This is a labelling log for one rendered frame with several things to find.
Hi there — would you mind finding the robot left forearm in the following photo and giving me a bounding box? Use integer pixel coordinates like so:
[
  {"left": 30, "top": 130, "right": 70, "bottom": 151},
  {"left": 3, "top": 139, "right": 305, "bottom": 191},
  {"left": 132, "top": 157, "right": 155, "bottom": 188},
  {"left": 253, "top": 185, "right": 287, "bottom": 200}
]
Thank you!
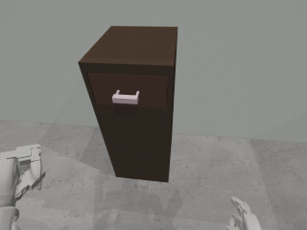
[{"left": 0, "top": 206, "right": 20, "bottom": 230}]

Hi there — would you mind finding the drawer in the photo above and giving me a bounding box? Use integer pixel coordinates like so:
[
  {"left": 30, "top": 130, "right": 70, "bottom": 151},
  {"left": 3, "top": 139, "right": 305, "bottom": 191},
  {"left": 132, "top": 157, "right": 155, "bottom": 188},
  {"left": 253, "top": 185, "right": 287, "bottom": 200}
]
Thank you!
[{"left": 87, "top": 73, "right": 168, "bottom": 108}]

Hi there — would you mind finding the robot left hand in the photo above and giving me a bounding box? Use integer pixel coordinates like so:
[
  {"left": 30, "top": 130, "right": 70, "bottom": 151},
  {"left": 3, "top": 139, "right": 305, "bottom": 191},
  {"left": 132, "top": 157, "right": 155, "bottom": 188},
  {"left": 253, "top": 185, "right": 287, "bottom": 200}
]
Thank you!
[{"left": 0, "top": 144, "right": 46, "bottom": 207}]

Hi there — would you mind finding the robot right hand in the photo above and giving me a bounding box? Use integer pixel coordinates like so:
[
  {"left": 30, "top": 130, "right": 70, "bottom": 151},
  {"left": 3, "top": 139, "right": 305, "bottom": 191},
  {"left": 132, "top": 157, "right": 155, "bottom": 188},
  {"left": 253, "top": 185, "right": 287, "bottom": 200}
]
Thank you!
[{"left": 226, "top": 196, "right": 263, "bottom": 230}]

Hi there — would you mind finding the cabinet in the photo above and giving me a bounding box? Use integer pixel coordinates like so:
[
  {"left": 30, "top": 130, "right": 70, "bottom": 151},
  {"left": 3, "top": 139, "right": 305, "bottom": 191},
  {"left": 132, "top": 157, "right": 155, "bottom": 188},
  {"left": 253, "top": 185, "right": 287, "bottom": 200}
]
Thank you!
[{"left": 78, "top": 26, "right": 178, "bottom": 183}]

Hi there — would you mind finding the handle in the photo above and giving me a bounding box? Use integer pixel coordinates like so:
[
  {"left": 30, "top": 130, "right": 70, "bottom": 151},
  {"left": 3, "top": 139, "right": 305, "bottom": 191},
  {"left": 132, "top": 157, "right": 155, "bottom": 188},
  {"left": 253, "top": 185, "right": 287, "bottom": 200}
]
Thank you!
[{"left": 111, "top": 90, "right": 140, "bottom": 104}]

